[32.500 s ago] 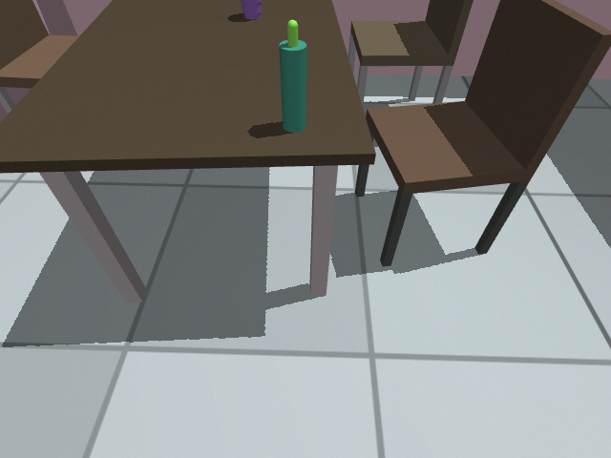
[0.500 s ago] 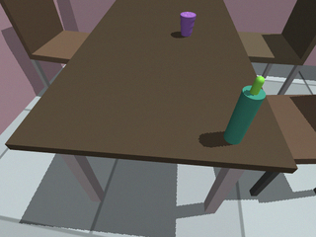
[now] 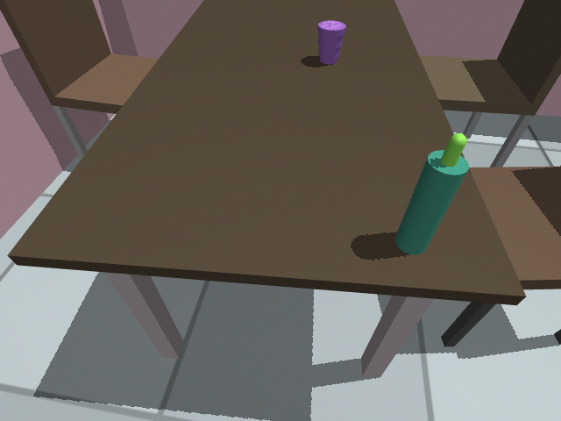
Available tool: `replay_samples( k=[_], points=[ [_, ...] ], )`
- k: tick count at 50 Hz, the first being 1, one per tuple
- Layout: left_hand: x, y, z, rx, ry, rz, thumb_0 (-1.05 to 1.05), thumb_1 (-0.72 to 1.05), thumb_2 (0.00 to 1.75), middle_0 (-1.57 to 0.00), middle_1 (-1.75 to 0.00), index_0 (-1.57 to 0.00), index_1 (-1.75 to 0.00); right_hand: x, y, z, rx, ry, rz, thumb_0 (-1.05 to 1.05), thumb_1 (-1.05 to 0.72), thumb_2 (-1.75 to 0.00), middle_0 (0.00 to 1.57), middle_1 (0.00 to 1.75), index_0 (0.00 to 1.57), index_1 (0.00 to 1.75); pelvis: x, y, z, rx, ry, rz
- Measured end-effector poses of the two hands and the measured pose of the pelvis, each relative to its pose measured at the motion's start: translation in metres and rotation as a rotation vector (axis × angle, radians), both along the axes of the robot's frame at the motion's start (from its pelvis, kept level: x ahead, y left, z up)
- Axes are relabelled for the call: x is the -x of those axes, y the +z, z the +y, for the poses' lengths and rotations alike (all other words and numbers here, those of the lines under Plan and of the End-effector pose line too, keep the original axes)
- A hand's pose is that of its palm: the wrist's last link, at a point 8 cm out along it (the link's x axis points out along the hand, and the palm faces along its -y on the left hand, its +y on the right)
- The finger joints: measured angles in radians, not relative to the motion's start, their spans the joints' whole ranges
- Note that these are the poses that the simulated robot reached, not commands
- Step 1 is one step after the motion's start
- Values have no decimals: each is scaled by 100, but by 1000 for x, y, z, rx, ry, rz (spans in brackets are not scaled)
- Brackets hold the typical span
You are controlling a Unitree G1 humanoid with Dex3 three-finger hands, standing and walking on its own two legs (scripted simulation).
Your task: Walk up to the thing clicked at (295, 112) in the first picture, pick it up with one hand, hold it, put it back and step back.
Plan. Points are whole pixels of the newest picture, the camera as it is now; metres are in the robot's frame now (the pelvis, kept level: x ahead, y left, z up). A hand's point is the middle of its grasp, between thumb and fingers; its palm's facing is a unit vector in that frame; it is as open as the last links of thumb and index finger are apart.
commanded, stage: stand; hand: right
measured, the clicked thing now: (431, 197) +0.45 -0.23 +0.08
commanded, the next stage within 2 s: none
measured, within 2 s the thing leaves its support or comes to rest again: neither
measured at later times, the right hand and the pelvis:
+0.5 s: hand out of the picture +0.07 -0.25 -0.16, palm faces -0.05 +0.94 -0.34, open 7.4 cm; pelvis +0.01 +0.00 +0.00, yaw +0 degrees
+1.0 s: hand out of the picture +0.08 -0.25 -0.16, palm faces -0.04 +0.94 -0.34, open 7.4 cm; pelvis +0.01 +0.00 +0.00, yaw +0 degrees
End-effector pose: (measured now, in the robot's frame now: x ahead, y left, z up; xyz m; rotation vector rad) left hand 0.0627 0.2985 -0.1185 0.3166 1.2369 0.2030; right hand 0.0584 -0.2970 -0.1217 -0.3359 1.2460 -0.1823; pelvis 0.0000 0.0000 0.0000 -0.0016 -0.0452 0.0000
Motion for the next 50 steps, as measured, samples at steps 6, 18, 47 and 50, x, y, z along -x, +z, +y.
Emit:
replay_samples(
  k=[6, 18, 47, 50],
  points=[
    [1, 0, 1, -1, -2, 6, 1, 90, 90, -20, -30, -21, -30, 2, -1, 1, -2, -4, 10, 0, -64, -84, 20, 29, 20, 30, 0, 0, 1, 0, -1, 3],
    [-1, 0, 3, -1, 1, 10, 1, 90, 90, -20, -30, -21, -30, -2, -1, 3, -2, -4, 7, 0, -88, -89, 20, 30, 20, 30, -3, 0, 3, -2, 0, 4],
    [-14, 3, 1, -7, -4, -10, 1, 90, 90, -20, -30, -21, -30, -17, -1, 3, -7, 2, -19, 0, -91, -90, 20, 30, 20, 30, -9, 0, 2, -1, 1, 4],
    [-14, 3, 1, -7, -3, -13, 1, 90, 90, -20, -30, -21, -30, -16, -1, 3, -8, 1, -19, 0, -91, -90, 20, 30, 20, 30, -8, 0, 1, -2, 1, 4]
  ],
)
